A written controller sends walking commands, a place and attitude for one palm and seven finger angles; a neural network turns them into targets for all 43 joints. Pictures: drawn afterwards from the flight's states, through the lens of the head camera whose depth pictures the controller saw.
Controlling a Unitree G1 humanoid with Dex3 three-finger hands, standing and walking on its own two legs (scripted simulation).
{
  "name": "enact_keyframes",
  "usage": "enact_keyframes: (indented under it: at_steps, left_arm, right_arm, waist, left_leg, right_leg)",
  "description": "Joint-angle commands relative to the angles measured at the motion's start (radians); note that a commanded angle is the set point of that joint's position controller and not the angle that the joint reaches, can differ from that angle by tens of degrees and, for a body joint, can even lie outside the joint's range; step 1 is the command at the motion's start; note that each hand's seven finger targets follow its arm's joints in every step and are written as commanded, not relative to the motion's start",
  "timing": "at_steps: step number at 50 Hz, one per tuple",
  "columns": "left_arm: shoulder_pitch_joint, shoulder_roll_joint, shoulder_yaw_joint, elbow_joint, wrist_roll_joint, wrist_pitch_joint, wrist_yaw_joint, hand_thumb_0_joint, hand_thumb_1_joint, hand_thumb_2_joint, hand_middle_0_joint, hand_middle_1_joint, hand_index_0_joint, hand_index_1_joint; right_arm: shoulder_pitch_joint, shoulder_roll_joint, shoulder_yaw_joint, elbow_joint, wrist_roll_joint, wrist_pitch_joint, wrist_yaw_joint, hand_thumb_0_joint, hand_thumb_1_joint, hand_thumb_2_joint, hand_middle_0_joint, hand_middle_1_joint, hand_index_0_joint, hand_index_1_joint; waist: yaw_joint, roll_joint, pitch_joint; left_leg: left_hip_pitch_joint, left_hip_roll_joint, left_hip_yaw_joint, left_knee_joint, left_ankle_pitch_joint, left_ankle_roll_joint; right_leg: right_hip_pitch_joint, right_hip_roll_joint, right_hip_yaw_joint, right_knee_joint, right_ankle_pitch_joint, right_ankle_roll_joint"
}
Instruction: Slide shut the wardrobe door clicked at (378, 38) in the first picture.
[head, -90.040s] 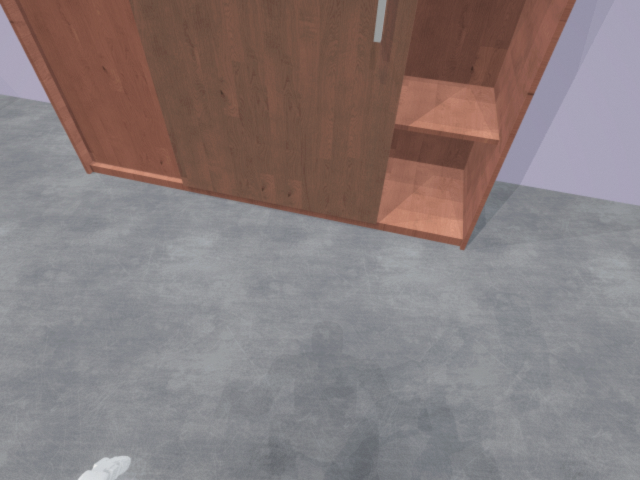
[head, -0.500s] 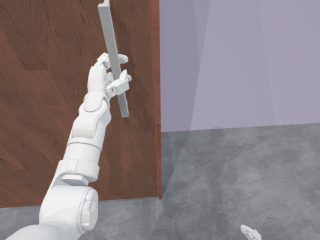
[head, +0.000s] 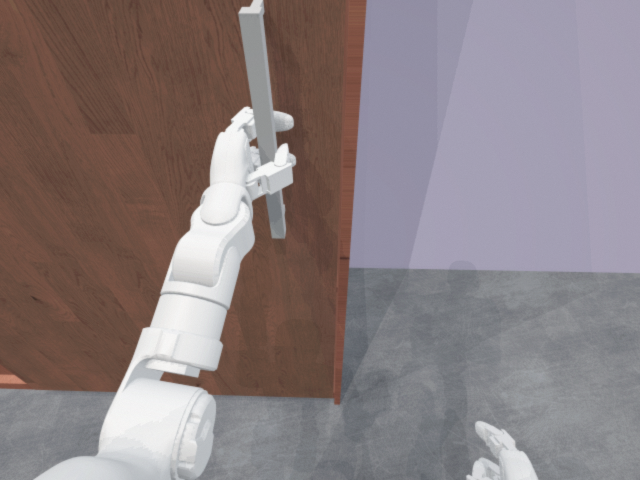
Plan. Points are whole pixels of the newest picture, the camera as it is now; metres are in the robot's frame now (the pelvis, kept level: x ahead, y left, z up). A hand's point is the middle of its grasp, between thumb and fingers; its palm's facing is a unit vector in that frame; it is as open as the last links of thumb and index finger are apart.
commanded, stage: tug the door sideways, standing still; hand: left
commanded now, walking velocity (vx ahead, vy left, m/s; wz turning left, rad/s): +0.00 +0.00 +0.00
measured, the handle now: (270, 139) +0.47 +0.10 +0.21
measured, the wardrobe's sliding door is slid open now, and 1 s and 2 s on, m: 0.00 0.00 0.00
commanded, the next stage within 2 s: step sideways, sliding the door along in 0.58 s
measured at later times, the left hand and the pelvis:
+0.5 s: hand (287, 170) +0.42 +0.07 +0.20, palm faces +0.09 -0.99 -0.05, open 5.8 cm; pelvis -0.03 +0.01 +0.00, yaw +1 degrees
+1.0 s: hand (288, 174) +0.42 +0.07 +0.19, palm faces +0.11 -0.99 -0.09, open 6.0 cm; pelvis -0.02 -0.04 -0.02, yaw +2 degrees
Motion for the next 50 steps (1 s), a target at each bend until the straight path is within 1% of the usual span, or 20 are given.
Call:
enact_keyframes:
  at_steps: [1, 13, 20, 26, 31, 34, 35, 36, 37, 38, 40, 41, 42, 43, 44, 46, 47, 48, 49, 50]
  left_arm:
    - [-0.583, -0.039, -0.113, -0.197, -0.004, -0.103, -0.034, 0.0, 0.9, 0.9, -0.45, -1.4, -0.45, -1.4]
    - [-0.767, -0.177, -0.24, -0.015, -0.007, -0.209, -0.033, 0.0, 0.9, 0.9, -0.45, -1.4, -0.45, -1.4]
    - [-0.828, -0.174, -0.229, 0.06, -0.015, -0.249, -0.025, 0.0, 0.9, 0.9, -0.45, -1.4, -0.45, -1.4]
    - [-0.863, -0.172, -0.222, 0.101, -0.02, -0.28, -0.026, 0.0, 0.9, 0.9, -0.45, -1.4, -0.45, -1.4]
    - [-0.884, -0.164, -0.213, 0.115, -0.027, -0.308, -0.028, 0.0, 0.9, 0.9, -0.45, -1.4, -0.45, -1.4]
    - [-0.892, -0.147, -0.202, 0.137, -0.029, -0.315, -0.031, 0.0, 0.9, 0.9, -0.45, -1.4, -0.45, -1.4]
    - [-0.777, 0.312, 0.011, 0.143, 0.041, -0.412, -0.04, 0.0, 0.9, 0.9, -0.45, -1.4, -0.45, -1.4]
    - [-0.714, 0.224, -0.042, 0.182, 0.043, -0.446, -0.056, 0.0, 0.9, 0.9, -0.45, -1.4, -0.45, -1.4]
    - [-0.701, 0.189, -0.062, 0.175, 0.033, -0.465, -0.063, 0.0, 0.9, 0.9, -0.45, -1.4, -0.45, -1.4]
    - [-0.717, 0.146, -0.103, 0.118, 0.026, -0.485, -0.076, 0.0, 0.9, 0.9, -0.45, -1.4, -0.45, -1.4]
    - [-0.745, 0.097, -0.151, 0.047, 0.008, -0.51, -0.095, 0.0, 0.9, 0.9, -0.45, -1.4, -0.45, -1.4]
    - [-0.76, 0.087, -0.164, 0.024, 0.002, -0.512, -0.101, 0.0, 0.9, 0.9, -0.45, -1.4, -0.45, -1.4]
    - [-0.761, 0.086, -0.17, 0.015, 0.001, -0.51, -0.103, 0.0, 0.9, 0.9, -0.45, -1.4, -0.45, -1.4]
    - [-0.768, 0.084, -0.177, -0.01, -0.003, -0.511, -0.105, 0.0, 0.9, 0.9, -0.45, -1.4, -0.45, -1.4]
    - [-0.762, 0.086, -0.179, -0.03, -0.003, -0.513, -0.105, 0.0, 0.9, 0.9, -0.45, -1.4, -0.45, -1.4]
    - [-0.744, 0.073, -0.192, -0.06, 0.0, -0.513, -0.104, 0.0, 0.9, 0.9, -0.45, -1.4, -0.45, -1.4]
    - [-0.745, 0.058, -0.208, -0.093, 0.007, -0.515, -0.107, 0.0, 0.9, 0.9, -0.45, -1.4, -0.45, -1.4]
    - [-0.737, 0.056, -0.222, -0.128, 0.015, -0.511, -0.107, 0.0, 0.9, 0.9, -0.45, -1.4, -0.45, -1.4]
    - [-0.731, 0.071, -0.217, -0.153, 0.026, -0.507, -0.104, 0.0, 0.9, 0.9, -0.45, -1.4, -0.45, -1.4]
    - [-0.712, 0.058, -0.221, -0.163, 0.028, -0.506, -0.11, 0.0, 0.9, 0.9, -0.45, -1.4, -0.45, -1.4]
  right_arm:
    - [-0.026, -0.09, -0.034, -0.11, -0.008, -0.049, -0.006, 0.0, -0.9, -0.9, 0.2, 0.3, 0.2, 0.3]
    - [-0.002, -0.087, -0.031, -0.069, 0.0, -0.097, 0.004, 0.0, -0.9, -0.9, 0.2, 0.3, 0.2, 0.3]
    - [0.029, -0.094, -0.032, -0.037, -0.002, -0.138, 0.006, 0.0, -0.9, -0.9, 0.2, 0.3, 0.2, 0.3]
    - [0.047, -0.096, -0.03, -0.017, -0.003, -0.168, 0.009, 0.0, -0.9, -0.9, 0.2, 0.3, 0.2, 0.3]
    - [0.056, -0.101, -0.032, -0.012, -0.003, -0.188, 0.01, 0.0, -0.9, -0.9, 0.2, 0.3, 0.2, 0.3]
    - [0.053, -0.104, -0.031, -0.008, 0.001, -0.192, 0.008, 0.0, -0.9, -0.9, 0.2, 0.3, 0.2, 0.3]
    - [0.041, -0.163, -0.044, 0.002, -0.008, -0.169, -0.017, 0.0, -0.9, -0.9, 0.2, 0.3, 0.2, 0.3]
    - [0.028, -0.14, -0.036, -0.002, -0.004, -0.149, -0.026, 0.0, -0.9, -0.9, 0.2, 0.3, 0.2, 0.3]
    - [0.022, -0.133, -0.036, -0.012, -0.002, -0.144, -0.033, 0.0, -0.9, -0.9, 0.2, 0.3, 0.2, 0.3]
    - [0.008, -0.136, -0.037, -0.027, 0.001, -0.145, -0.04, 0.0, -0.9, -0.9, 0.2, 0.3, 0.2, 0.3]
    - [-0.021, -0.125, -0.034, -0.051, 0.005, -0.137, -0.054, 0.0, -0.9, -0.9, 0.2, 0.3, 0.2, 0.3]
    - [-0.027, -0.123, -0.036, -0.058, 0.004, -0.129, -0.057, 0.0, -0.9, -0.9, 0.2, 0.3, 0.2, 0.3]
    - [-0.035, -0.116, -0.037, -0.06, 0.001, -0.122, -0.055, 0.0, -0.9, -0.9, 0.2, 0.3, 0.2, 0.3]
    - [-0.035, -0.112, -0.038, -0.066, 0.003, -0.117, -0.054, 0.0, -0.9, -0.9, 0.2, 0.3, 0.2, 0.3]
    - [-0.04, -0.109, -0.039, -0.062, -0.001, -0.112, -0.052, 0.0, -0.9, -0.9, 0.2, 0.3, 0.2, 0.3]
    - [-0.043, -0.114, -0.04, -0.067, 0.004, -0.103, -0.045, 0.0, -0.9, -0.9, 0.2, 0.3, 0.2, 0.3]
    - [-0.052, -0.112, -0.038, -0.077, 0.011, -0.102, -0.042, 0.0, -0.9, -0.9, 0.2, 0.3, 0.2, 0.3]
    - [-0.067, -0.104, -0.037, -0.088, 0.021, -0.102, -0.043, 0.0, -0.9, -0.9, 0.2, 0.3, 0.2, 0.3]
    - [-0.083, -0.088, -0.036, -0.097, 0.021, -0.098, -0.046, 0.0, -0.9, -0.9, 0.2, 0.3, 0.2, 0.3]
    - [-0.113, -0.08, -0.04, -0.105, 0.02, -0.099, -0.05, 0.0, -0.9, -0.9, 0.2, 0.3, 0.2, 0.3]
  waist:
    - [-0.079, -0.063, -0.359]
    - [-0.112, -0.03, -0.322]
    - [-0.121, -0.051, -0.321]
    - [-0.124, -0.02, -0.315]
    - [-0.124, -0.048, -0.325]
    - [-0.126, -0.036, -0.298]
    - [-0.06, -0.07, -0.259]
    - [-0.069, -0.072, -0.226]
    - [-0.068, -0.063, -0.22]
    - [-0.075, -0.004, -0.214]
    - [-0.086, 0.105, -0.198]
    - [-0.084, 0.12, -0.19]
    - [-0.079, 0.114, -0.174]
    - [-0.081, 0.121, -0.173]
    - [-0.074, 0.105, -0.164]
    - [-0.066, 0.1, -0.177]
    - [-0.062, 0.08, -0.206]
    - [-0.062, -0.02, -0.24]
    - [-0.06, -0.18, -0.249]
    - [-0.029, -0.283, -0.201]
  left_leg:
    - [0.178, -0.04, 0.039, 0.035, 0.62, 0.046]
    - [0.159, -0.035, -0.005, 0.019, 0.39, 0.032]
    - [0.128, -0.04, -0.014, 0.014, 0.318, 0.029]
    - [0.119, -0.044, -0.012, 0.019, 0.296, 0.026]
    - [0.112, -0.044, -0.012, 0.018, 0.278, 0.028]
    - [0.1, -0.044, -0.008, 0.018, 0.258, 0.029]
    - [-0.024, 0.009, 0.0, -0.005, 0.178, 0.075]
    - [-0.032, 0.01, 0.01, -0.018, 0.113, 0.08]
    - [-0.027, 0.024, 0.009, -0.025, 0.039, 0.087]
    - [-0.007, 0.05, -0.036, -0.053, -0.038, 0.098]
    - [0.07, 0.17, -0.201, -0.106, -0.1, 0.157]
    - [0.107, 0.229, -0.286, -0.109, -0.038, 0.197]
    - [0.141, 0.266, -0.323, -0.104, 0.045, 0.223]
    - [0.182, 0.285, -0.346, -0.088, 0.102, 0.238]
    - [0.181, 0.296, -0.322, -0.055, 0.186, 0.242]
    - [0.151, 0.257, -0.201, 0.061, 0.351, 0.198]
    - [0.094, 0.202, -0.111, 0.14, 0.386, 0.162]
    - [0.006, 0.113, -0.006, 0.249, 0.32, 0.118]
    - [-0.128, 0.018, 0.065, 0.373, 0.161, 0.073]
    - [-0.28, -0.055, 0.045, 0.508, -0.152, 0.048]
  right_leg:
    - [0.093, 0.051, -0.037, 0.03, 0.59, -0.039]
    - [-0.02, 0.06, -0.048, 0.017, 0.329, -0.046]
    - [-0.05, 0.062, -0.049, 0.021, 0.274, -0.046]
    - [-0.073, 0.062, -0.047, 0.026, 0.258, -0.047]
    - [-0.075, 0.062, -0.045, 0.029, 0.248, -0.045]
    - [-0.085, 0.059, -0.04, 0.026, 0.233, -0.044]
    - [-0.026, 0.008, -0.01, -0.001, 0.12, -0.011]
    - [0.0, 0.0, -0.01, 0.002, 0.085, -0.013]
    - [-0.002, -0.001, -0.014, 0.024, 0.025, -0.019]
    - [-0.038, 0.008, -0.028, 0.079, -0.021, -0.025]
    - [-0.147, 0.046, -0.038, 0.251, -0.068, -0.027]
    - [-0.194, 0.058, -0.029, 0.32, -0.092, -0.032]
    - [-0.237, 0.051, -0.008, 0.352, -0.144, -0.037]
    - [-0.272, 0.042, 0.008, 0.371, -0.176, -0.043]
    - [-0.254, 0.031, 0.026, 0.337, -0.19, -0.047]
    - [-0.118, 0.033, 0.021, 0.179, -0.108, -0.067]
    - [0.013, 0.025, 0.024, 0.082, 0.027, -0.078]
    - [0.14, -0.03, 0.081, -0.003, 0.158, -0.098]
    - [0.223, -0.155, 0.245, -0.064, 0.274, -0.149]
    - [0.298, -0.232, 0.363, -0.091, 0.483, -0.211]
